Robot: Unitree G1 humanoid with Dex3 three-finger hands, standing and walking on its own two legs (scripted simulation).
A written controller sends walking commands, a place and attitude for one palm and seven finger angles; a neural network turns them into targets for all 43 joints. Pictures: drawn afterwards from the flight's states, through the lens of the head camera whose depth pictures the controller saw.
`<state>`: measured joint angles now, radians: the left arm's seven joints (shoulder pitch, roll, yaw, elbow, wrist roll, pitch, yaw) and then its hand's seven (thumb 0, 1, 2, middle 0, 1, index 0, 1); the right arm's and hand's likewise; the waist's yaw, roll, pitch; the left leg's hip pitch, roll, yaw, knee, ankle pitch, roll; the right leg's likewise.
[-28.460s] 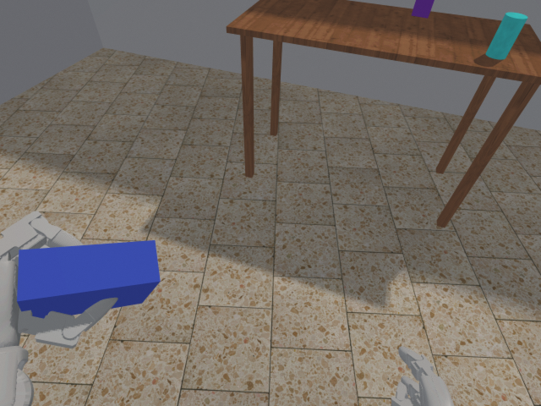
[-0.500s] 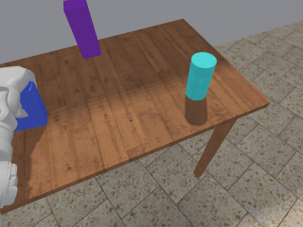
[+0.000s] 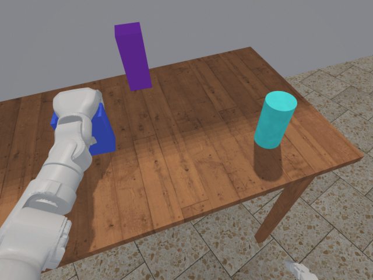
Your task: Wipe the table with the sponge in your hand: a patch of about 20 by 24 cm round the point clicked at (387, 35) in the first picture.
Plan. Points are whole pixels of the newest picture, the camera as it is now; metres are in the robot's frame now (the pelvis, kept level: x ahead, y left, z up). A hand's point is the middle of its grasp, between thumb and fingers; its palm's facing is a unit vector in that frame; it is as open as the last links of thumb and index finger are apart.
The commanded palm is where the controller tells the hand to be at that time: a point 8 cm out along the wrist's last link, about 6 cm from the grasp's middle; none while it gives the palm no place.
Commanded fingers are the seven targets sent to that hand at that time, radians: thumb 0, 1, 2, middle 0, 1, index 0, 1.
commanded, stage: slide across to the middle lane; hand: left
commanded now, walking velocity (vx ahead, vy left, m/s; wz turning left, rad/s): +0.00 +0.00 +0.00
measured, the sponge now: (89, 137) +0.42 +0.27 +0.06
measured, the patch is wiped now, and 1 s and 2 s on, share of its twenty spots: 0.20 0.35 0.50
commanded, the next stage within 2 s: wipe back along the middle lane in 0.16 s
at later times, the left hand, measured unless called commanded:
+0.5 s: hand (98, 128) +0.40 +0.23 +0.11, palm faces -0.01 -0.01 -1.00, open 9.0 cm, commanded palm +0.37 +0.22 +0.14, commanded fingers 0.00 0.10 1.30 -1.20 -1.60 -1.20 -1.60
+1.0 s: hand (99, 138) +0.38 +0.22 +0.10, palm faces +0.02 -0.02 -1.00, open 9.0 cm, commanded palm +0.33 +0.21 +0.13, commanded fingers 0.00 0.10 1.30 -1.20 -1.60 -1.20 -1.60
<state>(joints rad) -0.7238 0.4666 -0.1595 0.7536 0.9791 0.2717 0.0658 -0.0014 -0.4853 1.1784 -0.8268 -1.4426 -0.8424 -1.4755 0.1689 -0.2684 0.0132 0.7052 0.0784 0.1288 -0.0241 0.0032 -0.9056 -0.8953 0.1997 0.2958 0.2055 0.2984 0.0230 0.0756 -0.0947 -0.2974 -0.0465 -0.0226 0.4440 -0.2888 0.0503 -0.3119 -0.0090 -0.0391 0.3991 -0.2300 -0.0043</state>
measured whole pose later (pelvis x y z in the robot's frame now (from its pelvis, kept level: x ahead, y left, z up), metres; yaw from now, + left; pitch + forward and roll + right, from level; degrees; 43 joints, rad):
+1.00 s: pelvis -0.01 -0.03 +0.00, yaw -1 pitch +5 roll +0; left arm -0.47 0.45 -0.16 0.45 0.96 0.43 0.04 0.00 -0.40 1.12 -0.76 -1.51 -0.78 -1.53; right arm 0.14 -0.31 0.03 0.65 0.10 0.17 -0.03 0.01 -0.91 -0.90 0.20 0.30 0.20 0.30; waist 0.02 0.09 -0.08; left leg -0.24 0.00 -0.01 0.46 -0.31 0.01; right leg -0.27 0.04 -0.03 0.44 -0.25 -0.04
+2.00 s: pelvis -0.02 -0.03 +0.00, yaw -3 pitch +0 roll +0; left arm -0.05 0.35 -0.26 -0.15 0.97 0.63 0.08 0.05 -0.38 1.10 -0.69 -1.53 -0.79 -1.50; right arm 0.04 -0.28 0.06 0.60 0.10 0.19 0.04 0.01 -0.91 -0.90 0.20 0.30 0.20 0.30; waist 0.08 0.10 -0.07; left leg -0.17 -0.01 0.02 0.49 -0.32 0.01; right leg -0.23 0.03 0.00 0.51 -0.28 -0.04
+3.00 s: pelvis -0.04 -0.05 +0.00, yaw -2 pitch -2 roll +1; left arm -0.29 0.26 -0.43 0.08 0.96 0.69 0.04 0.00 -0.43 1.12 -0.77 -1.48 -0.85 -1.41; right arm -0.01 -0.26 0.06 0.66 0.10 0.18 0.04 0.01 -0.91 -0.90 0.20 0.30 0.20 0.30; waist 0.09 0.09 -0.06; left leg -0.14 -0.01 0.00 0.45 -0.28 -0.01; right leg -0.21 0.03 -0.02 0.49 -0.25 -0.05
